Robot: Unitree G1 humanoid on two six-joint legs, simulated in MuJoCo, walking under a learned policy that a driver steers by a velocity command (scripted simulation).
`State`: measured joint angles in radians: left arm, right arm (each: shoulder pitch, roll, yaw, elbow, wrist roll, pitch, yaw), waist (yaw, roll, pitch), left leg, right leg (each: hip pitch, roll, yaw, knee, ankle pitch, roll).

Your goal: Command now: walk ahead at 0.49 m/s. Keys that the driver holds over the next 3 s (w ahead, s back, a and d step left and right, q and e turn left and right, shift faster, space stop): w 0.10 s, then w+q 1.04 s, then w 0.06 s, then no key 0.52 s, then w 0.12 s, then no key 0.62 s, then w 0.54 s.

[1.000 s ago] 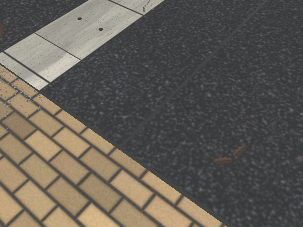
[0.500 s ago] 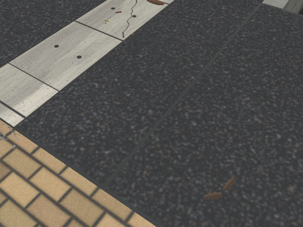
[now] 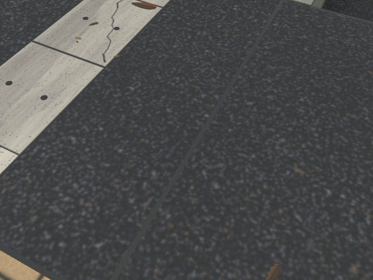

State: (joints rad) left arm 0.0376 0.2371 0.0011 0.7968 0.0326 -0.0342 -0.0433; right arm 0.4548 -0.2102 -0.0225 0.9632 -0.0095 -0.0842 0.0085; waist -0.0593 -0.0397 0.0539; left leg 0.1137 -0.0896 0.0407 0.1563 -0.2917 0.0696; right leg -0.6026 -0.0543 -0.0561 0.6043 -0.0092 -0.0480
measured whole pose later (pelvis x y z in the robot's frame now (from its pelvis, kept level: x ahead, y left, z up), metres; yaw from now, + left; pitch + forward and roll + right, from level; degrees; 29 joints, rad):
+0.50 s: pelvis +0.28 -0.02 +0.00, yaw +10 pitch +0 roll -1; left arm 0.39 0.21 0.03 1.00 0.02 -0.10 0.01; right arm 0.12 -0.23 -0.03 0.86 -0.03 -0.01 0.05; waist 0.03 0.03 0.05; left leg -0.63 0.08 0.06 0.72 0.00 0.06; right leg 0.08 0.06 -0.23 0.20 -0.29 -0.06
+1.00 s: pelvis +0.55 +0.07 +0.01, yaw +27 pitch +1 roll +0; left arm 0.06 0.26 0.03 0.77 0.04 -0.02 -0.02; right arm 0.40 -0.27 -0.07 0.91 0.00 -0.05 0.00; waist -0.07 -0.04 0.05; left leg -0.04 -0.15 -0.11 0.29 -0.25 0.13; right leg -0.66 -0.11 0.04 0.77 -0.07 0.05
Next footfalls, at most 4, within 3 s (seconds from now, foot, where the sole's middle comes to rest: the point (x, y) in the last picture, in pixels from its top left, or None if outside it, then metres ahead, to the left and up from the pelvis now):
0.08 right None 0.23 -0.09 -0.77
0.62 left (155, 270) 0.49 0.10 -0.77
1.16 right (151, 174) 0.89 0.11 -0.77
1.58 left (102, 191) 0.82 0.31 -0.77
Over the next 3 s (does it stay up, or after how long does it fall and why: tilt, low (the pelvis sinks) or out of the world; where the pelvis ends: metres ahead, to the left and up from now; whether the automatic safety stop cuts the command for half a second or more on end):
stays up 0.95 0.26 0.01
